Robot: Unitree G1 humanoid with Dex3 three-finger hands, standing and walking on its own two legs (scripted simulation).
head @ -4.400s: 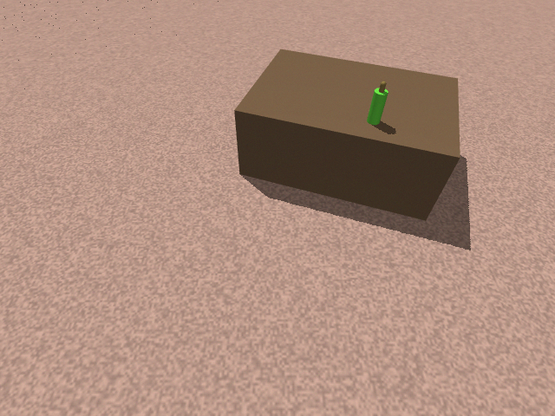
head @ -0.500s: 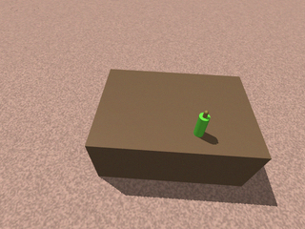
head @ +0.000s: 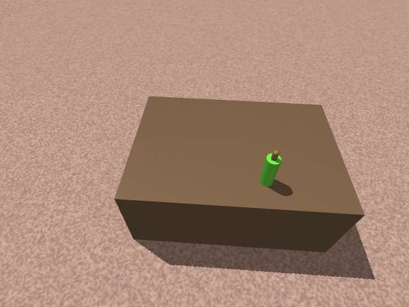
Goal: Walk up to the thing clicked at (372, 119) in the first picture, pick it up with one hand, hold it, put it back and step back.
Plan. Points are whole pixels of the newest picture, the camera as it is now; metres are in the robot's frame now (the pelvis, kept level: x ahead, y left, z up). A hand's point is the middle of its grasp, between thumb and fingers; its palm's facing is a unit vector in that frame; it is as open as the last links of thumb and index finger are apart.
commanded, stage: walk up
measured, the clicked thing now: (271, 167) +0.67 -0.24 -0.30
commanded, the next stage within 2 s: stand in 0.22 s
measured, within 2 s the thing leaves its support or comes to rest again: neither
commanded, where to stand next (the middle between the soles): +0.06 -0.01 m, yaw -1 degrees
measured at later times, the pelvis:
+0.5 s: pelvis +0.01 +0.00 +0.00, yaw +0 degrees
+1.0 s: pelvis +0.03 +0.00 +0.00, yaw +1 degrees
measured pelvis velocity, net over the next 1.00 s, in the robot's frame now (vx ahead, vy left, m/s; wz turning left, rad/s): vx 0.03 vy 0.00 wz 0.01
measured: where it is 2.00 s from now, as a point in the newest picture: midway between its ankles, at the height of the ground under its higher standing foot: outside the picture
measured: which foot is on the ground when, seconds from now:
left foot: down 0.00-1.00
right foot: down 0.00-1.00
